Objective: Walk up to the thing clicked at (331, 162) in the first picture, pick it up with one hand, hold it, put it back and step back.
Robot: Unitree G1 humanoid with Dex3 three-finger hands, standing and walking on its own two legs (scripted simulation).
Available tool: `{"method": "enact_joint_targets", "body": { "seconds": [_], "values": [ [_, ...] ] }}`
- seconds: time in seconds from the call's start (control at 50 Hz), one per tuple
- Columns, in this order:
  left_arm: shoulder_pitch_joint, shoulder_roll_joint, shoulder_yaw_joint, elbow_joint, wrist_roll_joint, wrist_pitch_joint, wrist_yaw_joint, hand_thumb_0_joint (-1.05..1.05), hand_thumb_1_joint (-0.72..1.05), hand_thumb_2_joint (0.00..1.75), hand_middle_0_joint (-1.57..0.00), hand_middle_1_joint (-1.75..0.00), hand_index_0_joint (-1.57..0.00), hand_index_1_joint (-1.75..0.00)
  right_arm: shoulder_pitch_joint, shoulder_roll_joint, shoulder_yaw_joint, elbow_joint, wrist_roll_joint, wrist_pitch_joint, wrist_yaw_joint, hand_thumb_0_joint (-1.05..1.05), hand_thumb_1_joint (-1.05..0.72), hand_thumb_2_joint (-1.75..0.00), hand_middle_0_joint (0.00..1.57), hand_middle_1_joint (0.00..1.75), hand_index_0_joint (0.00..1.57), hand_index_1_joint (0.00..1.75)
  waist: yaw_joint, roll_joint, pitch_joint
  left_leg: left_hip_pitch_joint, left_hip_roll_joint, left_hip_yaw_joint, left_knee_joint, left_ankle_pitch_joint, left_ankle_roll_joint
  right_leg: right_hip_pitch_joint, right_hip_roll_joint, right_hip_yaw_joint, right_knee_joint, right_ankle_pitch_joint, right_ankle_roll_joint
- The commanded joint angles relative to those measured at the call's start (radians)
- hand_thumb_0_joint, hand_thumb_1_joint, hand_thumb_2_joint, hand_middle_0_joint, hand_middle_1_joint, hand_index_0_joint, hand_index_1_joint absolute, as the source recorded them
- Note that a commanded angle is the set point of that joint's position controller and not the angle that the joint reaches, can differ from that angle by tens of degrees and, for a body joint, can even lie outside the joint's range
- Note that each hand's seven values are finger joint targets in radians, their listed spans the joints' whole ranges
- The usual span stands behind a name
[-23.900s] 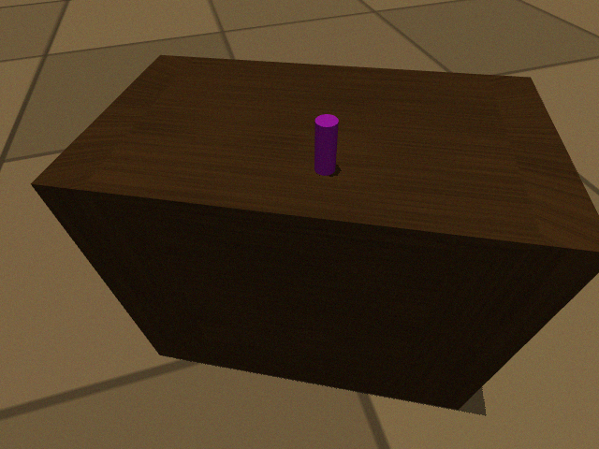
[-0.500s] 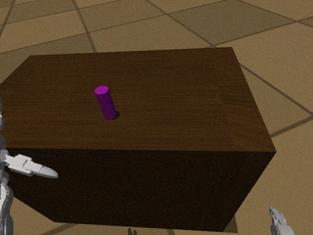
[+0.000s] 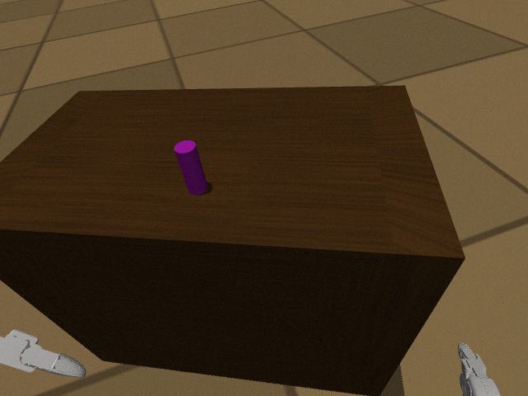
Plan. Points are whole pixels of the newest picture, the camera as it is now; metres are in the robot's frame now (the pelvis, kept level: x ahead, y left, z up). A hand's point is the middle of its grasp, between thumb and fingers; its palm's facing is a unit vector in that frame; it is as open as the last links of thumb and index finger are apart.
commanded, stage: sink last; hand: left
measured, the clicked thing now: (191, 168) +0.51 +0.20 +0.08
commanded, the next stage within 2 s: home in 0.08 s
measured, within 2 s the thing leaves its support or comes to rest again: neither
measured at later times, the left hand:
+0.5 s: hand (104, 332) +0.19 +0.24 +0.08, palm faces +0.25 -0.90 -0.35, open 17.6 cm
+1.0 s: hand (181, 380) +0.19 +0.19 -0.10, palm faces +0.07 -0.97 -0.22, open 17.6 cm
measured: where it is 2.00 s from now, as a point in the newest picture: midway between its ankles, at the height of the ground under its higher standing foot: outside the picture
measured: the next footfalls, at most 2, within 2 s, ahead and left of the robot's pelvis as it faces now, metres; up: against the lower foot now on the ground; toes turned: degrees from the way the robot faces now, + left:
none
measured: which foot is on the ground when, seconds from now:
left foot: down 0.00-1.00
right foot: down 0.00-1.00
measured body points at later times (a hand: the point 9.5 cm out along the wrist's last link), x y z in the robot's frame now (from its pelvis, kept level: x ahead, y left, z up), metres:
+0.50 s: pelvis +0.01 +0.01 +0.00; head +0.02 -0.01 +0.45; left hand +0.17 +0.28 +0.10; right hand +0.18 -0.21 -0.09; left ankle +0.03 +0.13 -0.74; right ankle -0.01 -0.11 -0.74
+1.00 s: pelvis +0.02 +0.01 +0.00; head +0.04 +0.02 +0.45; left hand +0.18 +0.24 -0.08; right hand +0.16 -0.23 -0.10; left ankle +0.03 +0.13 -0.74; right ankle -0.01 -0.11 -0.74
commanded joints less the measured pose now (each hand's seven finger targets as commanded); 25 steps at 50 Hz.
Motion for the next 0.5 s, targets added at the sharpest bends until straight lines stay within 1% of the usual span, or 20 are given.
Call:
{"method": "enact_joint_targets", "body": {
  "seconds": [0.0,0.02,0.04,0.08,0.1,0.12,0.14,0.16,0.18,0.2,0.22,0.24,0.28,0.34,0.36,0.38,0.4,0.42,0.46,0.48],
  "values": [
    [-0.112,0.224,0.17,-0.106,-0.02,-0.073,0.025,0.0,-0.55,0.02,-0.06,-0.06,-0.06,-0.05,-0.089,-0.157,-0.079,-0.157,0.008,-0.064,-0.004,0.0,0.5,-0.06,0.05,0.05,0.05,0.05,0.0,-0.052,-0.019,0.044,-0.016,0.041,-0.095,0.02,0.029,-0.059,-0.016,0.007,-0.142,0.052,0.015],
    [-0.134,0.222,0.166,-0.093,-0.02,-0.078,0.027,0.0,-0.56,0.02,-0.06,-0.06,-0.07,-0.05,-0.092,-0.168,-0.085,-0.179,0.006,-0.065,-0.005,0.0,0.49,-0.07,0.05,0.05,0.05,0.05,-0.009,-0.063,-0.037,0.055,-0.017,0.043,-0.091,0.031,0.03,-0.048,-0.018,0.01,-0.145,0.067,0.018],
    [-0.135,0.222,0.172,-0.057,-0.021,-0.078,0.025,0.0,-0.56,0.02,-0.06,-0.06,-0.07,-0.05,-0.096,-0.148,-0.06,-0.162,0.008,-0.066,-0.002,0.0,0.49,-0.07,0.05,0.05,0.05,0.05,0.0,-0.069,-0.021,0.05,-0.017,0.041,-0.094,0.024,0.032,-0.054,-0.019,0.013,-0.152,0.055,0.02],
    [-0.119,0.201,0.147,-0.047,-0.021,-0.083,0.024,0.0,-0.57,0.03,-0.06,-0.06,-0.07,-0.06,-0.105,-0.173,-0.089,-0.15,0.01,-0.07,-0.005,0.0,0.48,-0.07,0.05,0.05,0.05,0.05,-0.002,-0.061,-0.021,0.059,-0.014,0.042,-0.104,0.035,0.029,-0.054,-0.016,0.013,-0.149,0.066,0.017],
    [-0.109,0.19,0.135,-0.041,-0.021,-0.085,0.023,0.0,-0.58,0.03,-0.06,-0.06,-0.07,-0.06,-0.096,-0.167,-0.082,-0.151,0.011,-0.071,-0.003,0.0,0.47,-0.07,0.05,0.06,0.05,0.06,-0.003,-0.057,-0.033,0.067,-0.012,0.04,-0.107,0.042,0.028,-0.05,-0.011,0.006,-0.146,0.073,0.015],
    [-0.103,0.172,0.11,-0.059,-0.021,-0.089,0.019,0.0,-0.59,0.03,-0.07,-0.07,-0.07,-0.07,-0.103,-0.147,-0.053,-0.147,0.013,-0.073,0.002,0.0,0.46,-0.08,0.05,0.05,0.05,0.05,0.005,-0.047,-0.027,0.066,-0.01,0.04,-0.113,0.032,0.027,-0.049,-0.007,-0.001,-0.146,0.061,0.012],
    [-0.081,0.159,0.094,-0.056,-0.02,-0.093,0.02,0.0,-0.6,0.04,-0.07,-0.07,-0.07,-0.07,-0.106,-0.153,-0.06,-0.167,0.013,-0.077,0.002,0.0,0.45,-0.08,0.05,0.05,0.05,0.05,-0.001,-0.066,-0.036,0.073,-0.007,0.039,-0.112,0.047,0.028,-0.035,-0.005,-0.005,-0.144,0.078,0.013],
    [-0.103,0.171,0.098,-0.09,-0.017,-0.099,0.022,0.0,-0.61,0.04,-0.07,-0.07,-0.07,-0.07,-0.102,-0.153,-0.058,-0.173,0.013,-0.078,0.002,0.0,0.43,-0.08,0.05,0.06,0.05,0.06,0.0,-0.059,-0.077,0.089,-0.009,0.04,-0.106,0.086,0.029,-0.017,-0.007,-0.003,-0.138,0.121,0.013],
    [-0.147,0.165,0.077,-0.153,-0.017,-0.111,0.021,0.0,-0.53,0.09,-0.06,-0.06,-0.06,-0.06,-0.124,-0.102,-0.014,-0.165,0.016,-0.079,0.006,0.0,0.35,-0.16,0.11,0.14,0.11,0.14,0.008,-0.038,-0.08,0.089,-0.013,0.043,-0.106,0.089,0.03,-0.015,-0.01,0.001,-0.139,0.127,0.014],
    [-0.084,0.162,0.073,-0.099,-0.011,-0.105,0.024,0.0,-0.53,0.07,-0.05,-0.06,-0.05,-0.06,-0.093,-0.138,-0.05,-0.141,0.012,-0.077,0.002,0.0,0.27,-0.24,0.11,0.14,0.11,0.14,-0.005,-0.051,-0.072,0.093,-0.01,0.045,-0.099,0.112,0.032,-0.014,-0.008,0.0,-0.136,0.152,0.016],
    [-0.05,0.158,0.072,-0.09,-0.012,-0.101,0.024,0.0,-0.54,0.07,-0.05,-0.06,-0.05,-0.06,-0.1,-0.123,-0.023,-0.138,0.012,-0.075,0.004,0.0,0.19,-0.32,0.11,0.15,0.11,0.15,0.01,-0.041,-0.046,0.078,-0.011,0.046,-0.104,0.108,0.03,-0.017,-0.007,-0.002,-0.138,0.146,0.014],
    [-0.057,0.135,0.048,-0.102,-0.007,-0.101,0.023,0.0,-0.53,0.07,-0.05,-0.06,-0.05,-0.06,-0.092,-0.083,0.013,-0.133,0.01,-0.074,0.009,0.0,0.11,-0.39,0.11,0.15,0.11,0.15,0.006,-0.027,-0.052,0.079,-0.008,0.046,-0.106,0.11,0.028,-0.016,-0.004,-0.003,-0.135,0.149,0.012],
    [-0.023,0.104,0.016,-0.078,-0.007,-0.097,0.022,0.0,-0.57,0.05,-0.05,-0.05,-0.05,-0.05,-0.121,-0.054,0.045,-0.129,0.01,-0.067,0.016,0.0,-0.05,-0.43,0.12,0.16,0.12,0.16,0.013,-0.013,-0.028,0.056,-0.006,0.045,-0.112,0.09,0.026,-0.012,-0.002,-0.007,-0.139,0.126,0.008],
    [0.023,0.051,-0.048,0.0,-0.002,-0.084,0.013,0.0,-0.6,0.03,-0.05,-0.05,-0.05,-0.04,-0.137,-0.021,0.087,-0.1,0.004,-0.054,0.023,0.0,-0.19,-0.49,0.13,0.18,0.13,0.18,0.007,-0.021,-0.018,0.048,-0.007,0.048,-0.104,0.103,0.028,-0.018,-0.006,-0.005,-0.138,0.144,0.011],
    [0.044,0.032,-0.074,0.031,0.0,-0.077,0.009,0.0,-0.61,0.02,-0.04,-0.04,-0.05,-0.04,-0.142,-0.051,0.065,-0.094,0.002,-0.053,0.02,0.0,-0.23,-0.51,0.13,0.19,0.13,0.19,-0.002,-0.039,-0.005,0.048,-0.003,0.045,-0.104,0.1,0.027,-0.026,-0.001,-0.007,-0.137,0.14,0.01],
    [0.052,0.024,-0.089,0.036,0.002,-0.073,0.007,0.0,-0.59,0.04,-0.05,-0.05,-0.05,-0.05,-0.149,-0.074,0.044,-0.096,0.0,-0.052,0.018,0.0,-0.27,-0.54,0.14,0.19,0.14,0.19,-0.007,-0.025,-0.037,0.062,0.0,0.043,-0.105,0.112,0.025,-0.022,0.002,-0.007,-0.129,0.153,0.006],
    [0.026,0.025,-0.105,0.006,0.007,-0.072,0.007,0.0,-0.6,0.03,-0.05,-0.05,-0.05,-0.04,-0.145,-0.075,0.045,-0.077,-0.002,-0.05,0.018,0.0,-0.29,-0.55,0.14,0.2,0.14,0.2,-0.016,-0.003,-0.047,0.077,0.001,0.042,-0.106,0.117,0.022,-0.031,0.004,-0.009,-0.125,0.156,0.004],
    [0.047,0.015,-0.118,0.053,0.011,-0.063,0.007,0.0,-0.58,0.04,-0.05,-0.05,-0.05,-0.05,-0.13,-0.108,0.02,-0.075,-0.005,-0.049,0.015,0.0,-0.32,-0.57,0.14,0.2,0.14,0.2,-0.029,-0.02,-0.053,0.089,0.006,0.039,-0.105,0.124,0.021,-0.034,0.01,-0.013,-0.123,0.161,0.004],
    [0.052,-0.004,-0.157,0.083,0.018,-0.041,0.004,0.0,-0.6,0.03,-0.05,-0.04,-0.05,-0.04,-0.135,-0.122,0.011,-0.063,-0.01,-0.052,0.011,0.0,-0.43,-0.63,0.15,0.22,0.15,0.22,-0.043,-0.043,-0.059,0.104,0.009,0.035,-0.103,0.124,0.022,-0.041,0.014,-0.016,-0.124,0.164,0.007],
    [0.04,0.001,-0.161,0.083,0.021,-0.034,0.007,0.0,-0.59,0.03,-0.05,-0.05,-0.05,-0.04,-0.156,-0.142,-0.012,-0.072,-0.01,-0.056,0.005,0.0,-0.51,-0.68,0.16,0.24,0.16,0.24,-0.049,-0.047,-0.089,0.124,0.008,0.034,-0.102,0.14,0.021,-0.039,0.014,-0.014,-0.121,0.18,0.006]
  ]
}}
